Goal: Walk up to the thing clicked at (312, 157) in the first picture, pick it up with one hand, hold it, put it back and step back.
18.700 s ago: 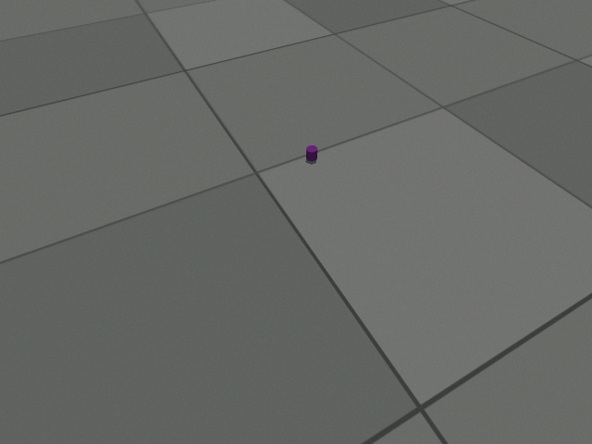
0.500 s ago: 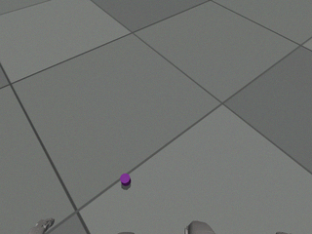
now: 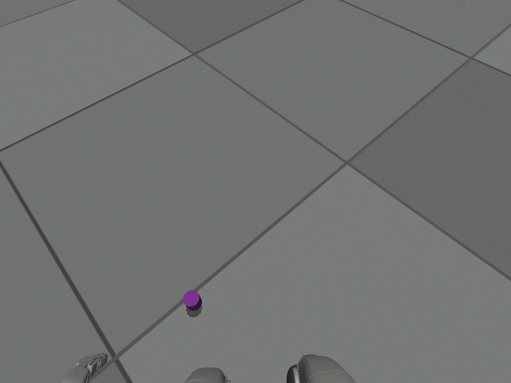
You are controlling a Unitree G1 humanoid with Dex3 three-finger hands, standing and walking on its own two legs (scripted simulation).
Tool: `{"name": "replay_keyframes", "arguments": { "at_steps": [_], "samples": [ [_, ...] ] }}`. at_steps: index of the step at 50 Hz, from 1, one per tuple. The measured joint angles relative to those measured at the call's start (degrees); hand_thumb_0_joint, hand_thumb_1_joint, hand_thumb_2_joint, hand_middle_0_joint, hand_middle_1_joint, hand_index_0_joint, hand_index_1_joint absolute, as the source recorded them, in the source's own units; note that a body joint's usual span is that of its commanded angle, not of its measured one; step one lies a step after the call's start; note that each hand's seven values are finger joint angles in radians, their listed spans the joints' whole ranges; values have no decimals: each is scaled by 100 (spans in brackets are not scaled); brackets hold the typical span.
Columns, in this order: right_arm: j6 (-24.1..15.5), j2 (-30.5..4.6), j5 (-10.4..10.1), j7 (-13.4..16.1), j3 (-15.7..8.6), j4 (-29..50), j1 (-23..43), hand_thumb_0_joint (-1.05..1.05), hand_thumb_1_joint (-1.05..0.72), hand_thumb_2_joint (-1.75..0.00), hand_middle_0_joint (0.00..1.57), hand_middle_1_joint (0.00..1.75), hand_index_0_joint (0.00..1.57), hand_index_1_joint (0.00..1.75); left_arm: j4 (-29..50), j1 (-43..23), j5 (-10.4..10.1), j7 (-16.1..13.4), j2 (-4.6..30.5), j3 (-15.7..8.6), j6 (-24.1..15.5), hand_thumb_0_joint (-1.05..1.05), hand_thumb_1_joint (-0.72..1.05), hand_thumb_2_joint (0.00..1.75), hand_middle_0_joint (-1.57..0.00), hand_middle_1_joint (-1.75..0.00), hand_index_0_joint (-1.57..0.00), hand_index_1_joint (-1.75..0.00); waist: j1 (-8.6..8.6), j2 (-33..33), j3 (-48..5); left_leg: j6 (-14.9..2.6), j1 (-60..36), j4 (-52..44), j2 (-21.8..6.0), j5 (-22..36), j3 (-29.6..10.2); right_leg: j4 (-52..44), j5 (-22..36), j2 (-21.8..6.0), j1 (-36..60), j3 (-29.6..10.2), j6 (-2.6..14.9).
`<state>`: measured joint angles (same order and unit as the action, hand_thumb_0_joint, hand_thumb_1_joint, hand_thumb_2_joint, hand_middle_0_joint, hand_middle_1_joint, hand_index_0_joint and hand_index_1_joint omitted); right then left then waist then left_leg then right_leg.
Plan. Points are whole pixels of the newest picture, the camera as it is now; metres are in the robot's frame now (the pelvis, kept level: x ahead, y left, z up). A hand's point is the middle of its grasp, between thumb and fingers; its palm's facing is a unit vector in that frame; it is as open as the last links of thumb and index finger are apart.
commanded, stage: walk up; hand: left
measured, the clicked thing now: (192, 300) +0.43 +0.25 -0.72
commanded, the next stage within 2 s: stand in 1.06 s
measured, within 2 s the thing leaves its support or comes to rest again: neither
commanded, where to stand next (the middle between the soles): +0.06 +0.00 m, yaw +1 degrees
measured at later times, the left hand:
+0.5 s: hand out of the picture +0.03 +0.28 -0.14, palm faces +0.05 -0.91 -0.41, open 7.4 cm
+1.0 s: hand out of the picture +0.05 +0.27 -0.13, palm faces +0.02 -0.94 -0.35, open 7.4 cm
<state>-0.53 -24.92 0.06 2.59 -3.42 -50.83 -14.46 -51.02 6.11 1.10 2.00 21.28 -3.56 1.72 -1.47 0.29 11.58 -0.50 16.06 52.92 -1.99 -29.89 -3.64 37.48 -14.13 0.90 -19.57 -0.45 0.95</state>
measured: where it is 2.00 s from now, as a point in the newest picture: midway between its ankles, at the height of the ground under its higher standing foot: outside the picture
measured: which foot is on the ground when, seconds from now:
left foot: up 0.00-0.20, down 0.22-1.00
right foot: down 0.00-1.00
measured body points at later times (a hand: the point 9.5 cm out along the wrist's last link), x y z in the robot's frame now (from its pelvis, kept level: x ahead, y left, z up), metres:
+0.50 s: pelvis -0.03 -0.01 +0.00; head +0.01 -0.01 +0.45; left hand +0.03 +0.32 -0.11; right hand +0.10 -0.31 -0.12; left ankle +0.01 +0.11 -0.72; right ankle +0.00 -0.12 -0.72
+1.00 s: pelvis -0.01 +0.01 +0.03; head +0.00 +0.02 +0.48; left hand +0.05 +0.32 -0.11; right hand +0.08 -0.28 -0.10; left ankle +0.01 +0.11 -0.72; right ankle +0.00 -0.12 -0.72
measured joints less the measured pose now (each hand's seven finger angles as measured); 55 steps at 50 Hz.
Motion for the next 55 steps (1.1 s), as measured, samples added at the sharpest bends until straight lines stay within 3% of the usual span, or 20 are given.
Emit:
{"name": "replay_keyframes", "arguments": {
  "at_steps": [2, 4, 9, 14, 19, 23, 25, 28, 32, 43, 55],
  "samples": [
    [10, 61, -22, -7, 65, -2, 105, 0, -90, -90, 20, 30, 20, 30, 72, -2, 6, -6, -123, 61, 4, 0, 90, 90, -20, -30, -20, -30, 77, -13, -51, -42, 255, 465, 223, -339, -21, -95, 44, -56, 28, -39, 44],
    [-13, 101, -38, -52, 120, -2, 141, 0, -90, -90, 20, 30, 20, 30, 96, 3, 4, -26, -220, 128, -2, 0, 90, 90, -21, -30, -21, -30, 102, 38, -160, -40, 402, 528, 305, -302, -23, -229, 103, -73, 65, 11, 71],
    [34, 225, 22, -161, 227, -158, 161, 0, -90, -90, 20, 30, 20, 30, 83, 41, -15, -99, -267, 189, -105, 0, 90, 90, -21, -30, -21, -30, 183, 138, -425, 32, 235, -551, 230, 52, 47, -286, 111, -15, 77, 211, 78],
    [100, 432, 156, -235, 206, -331, 320, 0, -90, -90, 20, 30, 20, 30, -74, 10, -138, -184, -26, 153, -69, 0, 90, 90, -21, -30, -21, -30, 214, -225, -402, -10, -107, -1541, 403, 1150, 267, 80, -25, -218, -67, 148, -11],
    [201, 361, 173, -351, 156, -312, 448, 0, -90, -90, 20, 30, 20, 30, -334, 103, -174, -234, 45, 97, -47, 0, 90, 90, -21, -30, -21, -30, 193, -74, -443, -83, -18, -1572, 279, 1187, 210, 447, -974, -2, -46, 97, 110],
    [252, 283, 114, -342, 111, -280, 642, 0, -90, -90, 20, 30, 20, 30, -471, 262, -125, -277, 130, 47, -158, 0, 90, 90, -21, -30, -20, -30, 308, 29, -466, -6, 186, -1391, 213, 1161, 242, -120, -276, 14, 359, 112, 62],
    [275, 238, 82, -332, 95, -271, 761, 0, -90, -90, 20, 30, 20, 30, -561, 318, -54, -287, 95, 88, -223, 0, 90, 90, -20, -30, -20, -30, 279, 186, -413, 14, 195, -1373, 173, 1193, 152, -183, -259, 56, 411, 196, 14],
    [245, 244, 108, -360, 84, -269, 813, 0, -90, -90, 20, 30, 20, 30, -645, 410, -2, -270, 95, 168, -251, 0, 90, 90, -20, -30, -20, -30, 286, 142, -462, -26, 179, -1435, 298, 917, 232, -111, -303, -106, 360, 171, -8],
    [200, 247, 107, -435, 85, -410, 791, 0, -90, -90, 20, 30, 20, 30, -771, 443, -10, -239, 1, 252, -264, 0, 90, 90, -20, -30, -20, -30, 289, 201, -561, -74, -12, -1908, 342, 1599, 288, -336, -181, -188, 479, 159, -111],
    [135, 534, 131, -490, 246, -891, 601, 0, -90, -90, 20, 30, 20, 30, -1003, 392, -69, -182, -33, 319, -365, 0, 90, 90, -21, -30, -21, -30, 264, -4, -881, -113, -412, -2728, 344, 1846, 358, -1277, 231, -174, 900, 56, -172],
    [30, 505, 63, -383, 209, -1116, 817, 0, -90, -90, 20, 30, 20, 30, -1200, 83, -99, -234, -57, 389, -364, 0, 90, 90, -21, -30, -20, -30, 168, -54, -876, -120, -767, -3236, 362, 1970, 438, -1695, 335, -195, 1184, -30, -210]
  ]
}}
